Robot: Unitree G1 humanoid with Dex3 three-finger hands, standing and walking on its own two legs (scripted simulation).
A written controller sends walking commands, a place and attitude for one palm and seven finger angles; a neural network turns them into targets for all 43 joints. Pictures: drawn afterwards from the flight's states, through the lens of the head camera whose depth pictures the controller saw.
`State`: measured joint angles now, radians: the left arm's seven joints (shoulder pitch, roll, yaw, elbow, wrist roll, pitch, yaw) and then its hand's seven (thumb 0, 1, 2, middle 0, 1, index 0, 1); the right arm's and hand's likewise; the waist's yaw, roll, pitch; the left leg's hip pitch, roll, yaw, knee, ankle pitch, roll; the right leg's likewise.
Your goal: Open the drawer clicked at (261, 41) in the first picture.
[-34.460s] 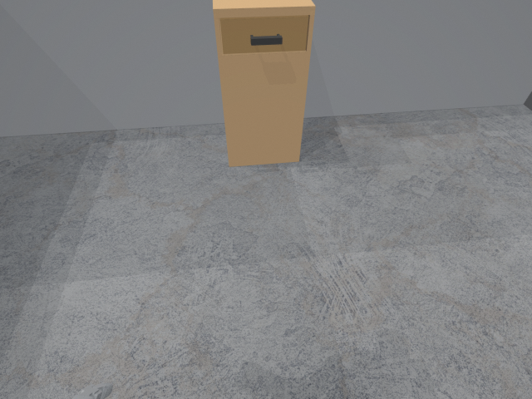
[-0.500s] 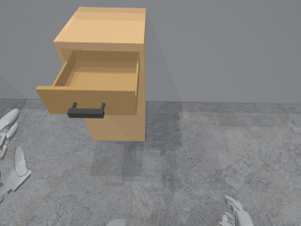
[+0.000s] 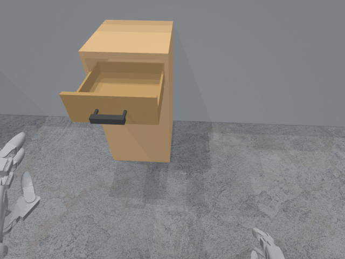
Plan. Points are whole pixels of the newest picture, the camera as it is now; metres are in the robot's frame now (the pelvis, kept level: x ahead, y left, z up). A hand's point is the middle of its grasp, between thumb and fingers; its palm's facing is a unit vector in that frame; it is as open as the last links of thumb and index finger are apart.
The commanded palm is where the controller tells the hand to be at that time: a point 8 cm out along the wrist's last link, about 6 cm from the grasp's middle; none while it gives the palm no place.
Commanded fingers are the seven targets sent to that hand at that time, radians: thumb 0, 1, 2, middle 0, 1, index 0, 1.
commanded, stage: stop stepping back and stand still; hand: left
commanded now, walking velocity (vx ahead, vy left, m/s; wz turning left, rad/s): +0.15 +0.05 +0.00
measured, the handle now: (109, 115) +0.63 +0.27 -0.05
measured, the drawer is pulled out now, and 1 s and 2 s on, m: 0.29 0.29 0.29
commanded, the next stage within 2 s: let the arm hang, fingers relaxed in 0.52 s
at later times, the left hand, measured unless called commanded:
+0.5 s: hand (48, 227) +0.14 +0.20 +0.15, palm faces +0.33 -0.84 -0.43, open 7.4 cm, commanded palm +0.09 +0.26 +0.17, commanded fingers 0.00 0.90 0.90 -0.20 -0.30 -0.20 -0.30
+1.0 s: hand out of the picture -0.02 +0.16 -0.17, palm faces +0.10 -0.98 -0.19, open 6.9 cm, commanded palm none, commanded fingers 0.00 0.90 0.90 -0.20 -0.30 -0.20 -0.30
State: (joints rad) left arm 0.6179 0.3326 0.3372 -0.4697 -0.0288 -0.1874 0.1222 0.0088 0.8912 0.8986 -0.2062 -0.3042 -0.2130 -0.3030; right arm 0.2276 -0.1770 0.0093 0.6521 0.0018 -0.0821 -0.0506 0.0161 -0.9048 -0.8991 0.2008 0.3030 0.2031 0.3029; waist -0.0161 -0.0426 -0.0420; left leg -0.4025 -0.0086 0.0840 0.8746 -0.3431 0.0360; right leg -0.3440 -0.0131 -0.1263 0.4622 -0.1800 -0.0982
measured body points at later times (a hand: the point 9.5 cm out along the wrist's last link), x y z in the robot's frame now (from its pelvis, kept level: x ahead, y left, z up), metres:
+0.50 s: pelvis -0.03 -0.03 +0.00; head -0.02 -0.02 +0.45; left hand +0.12 +0.24 +0.17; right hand +0.11 -0.26 -0.10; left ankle -0.01 +0.10 -0.70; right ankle +0.00 -0.10 -0.74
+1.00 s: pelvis -0.04 -0.02 -0.01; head -0.01 -0.01 +0.44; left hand -0.02 +0.21 -0.16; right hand +0.02 -0.25 -0.15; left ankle +0.00 +0.11 -0.74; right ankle -0.01 -0.12 -0.74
